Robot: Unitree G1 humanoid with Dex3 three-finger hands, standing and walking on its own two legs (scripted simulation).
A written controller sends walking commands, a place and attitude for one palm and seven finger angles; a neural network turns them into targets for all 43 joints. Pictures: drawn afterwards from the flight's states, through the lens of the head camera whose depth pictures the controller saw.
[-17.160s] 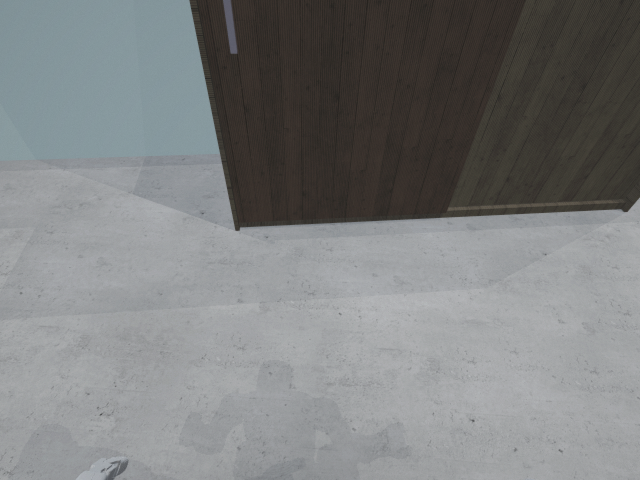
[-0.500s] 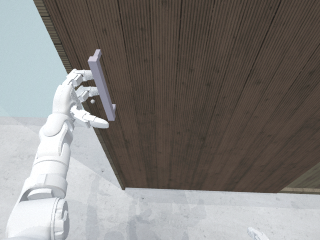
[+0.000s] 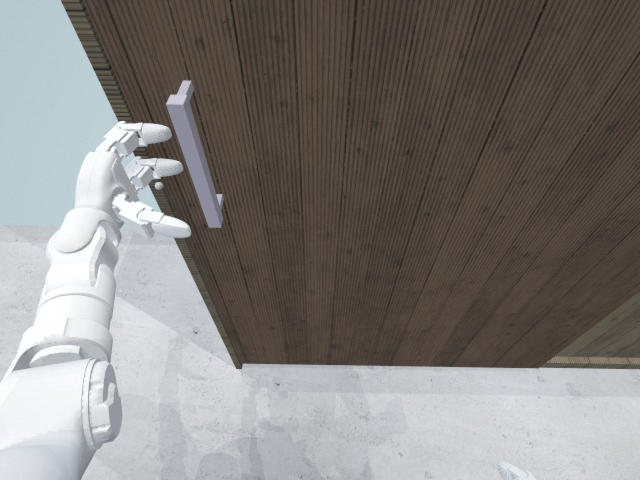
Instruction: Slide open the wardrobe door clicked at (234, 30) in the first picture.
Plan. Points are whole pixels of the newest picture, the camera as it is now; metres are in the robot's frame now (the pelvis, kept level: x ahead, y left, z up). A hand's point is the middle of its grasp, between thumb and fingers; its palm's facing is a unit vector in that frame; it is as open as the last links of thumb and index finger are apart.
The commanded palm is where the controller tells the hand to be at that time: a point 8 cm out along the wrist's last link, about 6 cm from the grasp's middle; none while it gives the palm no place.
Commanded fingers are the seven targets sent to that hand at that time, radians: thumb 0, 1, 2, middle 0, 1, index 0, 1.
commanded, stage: move the hooked fingers beside the handle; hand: left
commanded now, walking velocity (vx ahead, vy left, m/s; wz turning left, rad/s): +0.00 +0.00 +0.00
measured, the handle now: (202, 162) +0.49 +0.16 +0.13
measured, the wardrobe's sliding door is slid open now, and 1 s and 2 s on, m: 0.00 0.00 0.00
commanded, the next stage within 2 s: feel for the door with the fingertips in 1.22 s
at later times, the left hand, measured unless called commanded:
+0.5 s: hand (146, 195) +0.43 +0.21 +0.13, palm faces -0.03 -1.00 -0.01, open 14.0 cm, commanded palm +0.40 +0.26 +0.13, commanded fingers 0.00 -0.50 0.30 -0.30 -1.20 -0.30 -1.20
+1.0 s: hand (151, 198) +0.42 +0.21 +0.13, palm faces +0.00 -1.00 -0.03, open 14.0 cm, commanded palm +0.40 +0.25 +0.13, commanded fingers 0.00 -0.50 0.30 -0.30 -1.20 -0.30 -1.20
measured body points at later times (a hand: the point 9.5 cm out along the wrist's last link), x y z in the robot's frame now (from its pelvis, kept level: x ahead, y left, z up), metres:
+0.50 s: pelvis +0.01 +0.01 +0.00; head +0.05 +0.01 +0.45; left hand +0.42 +0.27 +0.13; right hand +0.11 -0.24 -0.10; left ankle -0.03 +0.10 -0.73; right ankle +0.04 -0.11 -0.73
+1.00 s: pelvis +0.01 +0.00 +0.00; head +0.04 +0.00 +0.45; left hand +0.41 +0.26 +0.14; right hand +0.11 -0.25 -0.11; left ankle -0.03 +0.10 -0.73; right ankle +0.04 -0.11 -0.73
